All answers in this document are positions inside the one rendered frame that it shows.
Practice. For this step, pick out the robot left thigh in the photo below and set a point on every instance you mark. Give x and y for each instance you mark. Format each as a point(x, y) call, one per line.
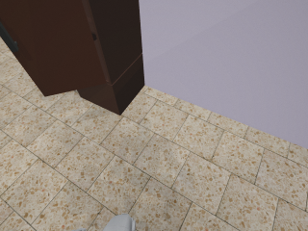
point(121, 223)

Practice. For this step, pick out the handle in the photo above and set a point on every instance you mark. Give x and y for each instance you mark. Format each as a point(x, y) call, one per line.
point(8, 39)

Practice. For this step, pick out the cupboard door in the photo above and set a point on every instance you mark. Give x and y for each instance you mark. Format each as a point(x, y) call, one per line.
point(55, 43)

